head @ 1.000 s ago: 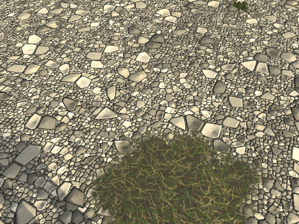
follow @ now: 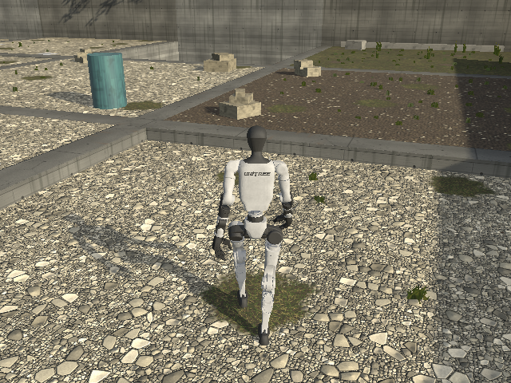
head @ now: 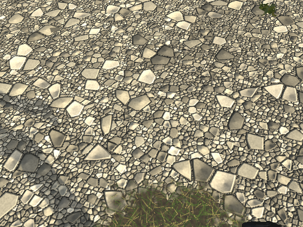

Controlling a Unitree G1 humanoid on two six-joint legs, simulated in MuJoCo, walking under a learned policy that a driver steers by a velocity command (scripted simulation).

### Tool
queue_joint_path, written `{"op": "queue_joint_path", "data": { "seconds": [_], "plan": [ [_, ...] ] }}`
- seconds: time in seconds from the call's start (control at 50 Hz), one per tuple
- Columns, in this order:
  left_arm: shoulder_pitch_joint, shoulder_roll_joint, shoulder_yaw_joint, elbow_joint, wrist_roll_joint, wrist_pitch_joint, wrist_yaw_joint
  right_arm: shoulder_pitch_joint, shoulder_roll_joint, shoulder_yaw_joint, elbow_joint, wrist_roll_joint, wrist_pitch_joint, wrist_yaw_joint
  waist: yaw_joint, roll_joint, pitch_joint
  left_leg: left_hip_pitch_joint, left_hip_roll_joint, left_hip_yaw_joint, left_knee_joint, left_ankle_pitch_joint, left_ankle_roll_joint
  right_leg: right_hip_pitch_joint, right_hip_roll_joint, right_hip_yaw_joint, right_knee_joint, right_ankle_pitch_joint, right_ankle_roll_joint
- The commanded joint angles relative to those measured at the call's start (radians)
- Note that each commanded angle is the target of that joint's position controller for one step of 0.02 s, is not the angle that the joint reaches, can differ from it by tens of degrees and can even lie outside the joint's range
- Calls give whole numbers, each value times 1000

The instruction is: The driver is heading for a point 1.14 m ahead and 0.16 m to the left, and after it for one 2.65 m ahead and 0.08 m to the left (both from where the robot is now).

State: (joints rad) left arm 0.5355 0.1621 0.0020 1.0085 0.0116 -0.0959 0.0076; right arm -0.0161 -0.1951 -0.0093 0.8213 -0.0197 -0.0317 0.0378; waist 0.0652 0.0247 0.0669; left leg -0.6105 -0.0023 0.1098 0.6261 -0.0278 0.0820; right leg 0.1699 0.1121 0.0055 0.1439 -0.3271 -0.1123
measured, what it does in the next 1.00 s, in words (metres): walks ahead: left foot, then right foot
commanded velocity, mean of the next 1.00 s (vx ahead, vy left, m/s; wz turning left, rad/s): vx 0.50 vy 0.00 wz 0.13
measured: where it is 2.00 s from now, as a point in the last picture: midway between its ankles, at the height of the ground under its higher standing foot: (139, 111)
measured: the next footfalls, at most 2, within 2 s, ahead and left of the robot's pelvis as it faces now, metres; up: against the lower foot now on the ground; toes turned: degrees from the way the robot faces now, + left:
left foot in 0.08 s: +0.22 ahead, +0.06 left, +0.00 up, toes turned +3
right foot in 0.64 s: +0.52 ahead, -0.11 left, +0.00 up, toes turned -3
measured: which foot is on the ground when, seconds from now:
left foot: up 0.00-0.06, down 0.08-0.66, up 0.68-1.00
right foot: down 0.00-0.08, up 0.10-0.62, down 0.64-1.00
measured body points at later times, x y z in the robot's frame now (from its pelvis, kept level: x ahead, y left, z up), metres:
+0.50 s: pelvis +0.27 +0.00 +0.01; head +0.30 +0.01 +0.46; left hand +0.45 +0.22 -0.11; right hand +0.18 -0.22 -0.13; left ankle +0.18 +0.06 -0.73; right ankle +0.44 -0.14 -0.68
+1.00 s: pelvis +0.54 -0.04 +0.01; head +0.56 -0.04 +0.46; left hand +0.46 +0.19 -0.13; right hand +0.70 -0.26 -0.12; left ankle +0.66 +0.12 -0.67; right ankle +0.48 -0.11 -0.73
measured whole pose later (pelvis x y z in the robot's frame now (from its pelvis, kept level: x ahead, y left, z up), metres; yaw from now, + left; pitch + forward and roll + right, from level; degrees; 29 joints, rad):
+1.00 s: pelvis +0.54 -0.04 +0.01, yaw +10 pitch +0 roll -1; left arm 0.43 0.18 0.04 1.03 0.02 -0.11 0.01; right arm 0.14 -0.22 -0.05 0.91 -0.03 -0.02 0.04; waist 0.02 0.03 0.05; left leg -0.67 0.09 0.03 0.87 -0.01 0.08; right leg 0.01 0.04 -0.24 0.24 -0.26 -0.07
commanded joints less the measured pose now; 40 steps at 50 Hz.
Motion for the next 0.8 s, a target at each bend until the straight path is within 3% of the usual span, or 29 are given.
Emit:
{"op": "queue_joint_path", "data": {
  "seconds": [0.02, 0.04, 0.06, 0.08, 0.1, 0.12, 0.14, 0.18, 0.2, 0.22, 0.28, 0.34, 0.42, 0.52, 0.58, 0.6, 0.62, 0.64, 0.66, 0.68, 0.7, 0.72, 0.74, 0.76, 0.8],
  "plan": [
    [6, 165, 30, -15, 5, -10, 17, 45, -106, -27, -30, 3, -18, -20, -92, -111, -22, 194, -69, 20, -45, -64, 52, -50, -296, 54, 185, 1201, 2],
    [-7, 177, 33, -12, 12, -4, 20, 163, -127, -39, 11, 4, -23, -28, -139, -117, -79, 297, -88, 10, -67, -103, 72, -38, -295, 53, 324, 1252, 5],
    [-35, 194, 37, -15, 9, 2, 18, 314, -142, -51, 61, 2, -31, -38, -207, -108, -144, 476, -75, -9, -142, -68, 96, -100, -279, 40, 507, 1175, 5],
    [-54, 173, 30, -38, 3, 0, 10, 464, -195, -70, 93, -20, -35, -52, -264, -48, -237, 709, 83, -177, -159, -188, 146, -282, -239, 20, 768, 865, -1],
    [65, 51, 9, -50, -18, 4, -2, 500, -270, -89, 95, -45, -34, -50, -175, 164, -329, 967, 385, -666, -189, -244, 298, -656, -55, -37, 1181, -35, 35],
    [29, 159, 36, -39, 4, 7, 0, 444, -213, -82, 98, 5, -27, -33, -175, 40, -295, 888, 388, -834, -341, -373, 323, -779, -38, 57, 1278, -144, 11],
    [-69, 170, 42, -77, 7, 3, -2, 323, -172, -71, 80, 17, -28, -29, -121, 17, -118, 723, 355, -669, -399, -419, 285, -825, -104, 66, 1226, -34, 2],
    [-136, 145, 43, -85, 14, 8, -11, 267, -88, -51, 88, 8, -47, -24, -69, -46, -2, 500, 272, -488, -463, -243, 217, -746, -160, 59, 1121, 34, 8],
    [-118, 121, 38, -83, 24, 22, -17, 279, -63, -41, 109, 7, -56, -28, -37, -33, -1, 436, 232, -417, -480, -175, 185, -688, -178, 58, 1073, 44, 22],
    [-105, 94, 34, -75, 27, 33, -24, 301, -61, -38, 124, 7, -65, -30, -26, -19, -6, 410, 214, -369, -490, -118, 174, -658, -185, 48, 1043, 50, 33],
    [-184, 89, 34, -103, 28, 50, -35, 372, -102, -44, 163, 13, -82, -30, -24, 2, 13, 395, 185, -279, -523, -24, 164, -716, -212, 9, 957, 119, 59],
    [-339, 103, 34, -152, 22, 55, -37, 435, -108, -40, 182, 15, -79, -29, -60, 8, 40, 442, 159, -229, -537, 63, 135, -815, -231, -24, 820, 241, 80],
    [-489, 90, 24, -193, 10, 53, -39, 519, -105, -32, 205, 14, -76, -33, -109, 30, 36, 527, 142, -184, -513, 179, 92, -815, -205, -61, 623, 350, 90],
    [-620, 97, 21, -234, 9, 46, -36, 591, -113, -28, 235, -2, -68, -48, -144, 44, 45, 705, 191, -186, -448, 299, 114, -835, -167, -78, 485, 300, 67],
    [-580, 113, 30, -233, 9, 33, -32, 558, -131, -33, 241, -8, -65, -58, -98, 53, 32, 746, 218, -170, -352, 506, 105, -723, -128, -88, 410, 186, 22],
    [-499, 127, 38, -207, 11, 27, -25, 546, -137, -34, 242, -6, -64, -59, -63, 56, -6, 726, 212, -171, -260, 635, 93, -599, -96, -93, 382, 155, 4],
    [-337, 147, 52, -154, 14, 16, -16, 525, -141, -34, 241, -1, -62, -55, 9, 35, -84, 679, 181, -151, -93, 663, 76, -402, -71, -99, 314, 191, -19],
    [-153, 204, 73, -105, 36, 4, -3, 505, -128, -28, 220, 10, -65, -51, 79, 0, -195, 491, 142, -135, 137, 441, 60, -119, -186, 16, 310, 177, -60],
    [-32, 318, 102, -96, 64, 4, 4, 597, -16, -3, 187, 52, -65, -43, 64, -201, -368, 134, -5, -49, 526, -142, 9, 216, -516, 452, 278, 96, -174],
    [-71, 278, 100, -97, 27, 20, -8, 602, -102, -30, 211, 34, -59, -51, 52, -149, -382, 25, -49, -137, 675, -479, 20, 156, -569, 646, 156, 43, -207],
    [-187, 219, 84, -109, 9, 22, -12, 510, -126, -43, 188, 19, -53, -50, 1, -89, -200, -17, 16, -169, 681, -386, 27, -10, -517, 485, 117, -19, -166],
    [-270, 157, 70, -120, 7, 15, -16, 453, -101, -41, 172, 15, -54, -43, -23, -62, -98, 1, 53, -168, 630, -309, 26, -159, -475, 361, 62, 20, -131],
    [-298, 124, 61, -116, 8, 7, -15, 432, -81, -43, 171, 9, -45, -39, -47, -66, -42, 35, 77, -164, 586, -273, 23, -251, -428, 259, 30, 81, -88],
    [-296, 99, 53, -102, 5, 0, -10, 439, -67, -44, 170, -7, -30, -31, -74, -85, -16, 74, 92, -162, 556, -255, 15, -318, -391, 176, 12, 142, -57],
    [-252, 92, 51, -79, 2, -16, -5, 443, -37, -46, 163, -12, -7, -18, -94, -86, -19, 87, 90, -149, 554, -223, 7, -343, -371, 86, 0, 255, -44]
  ]
}}
Over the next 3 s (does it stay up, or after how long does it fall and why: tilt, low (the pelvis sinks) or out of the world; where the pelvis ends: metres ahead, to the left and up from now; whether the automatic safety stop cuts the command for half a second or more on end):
stays up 1.04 0.16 0.01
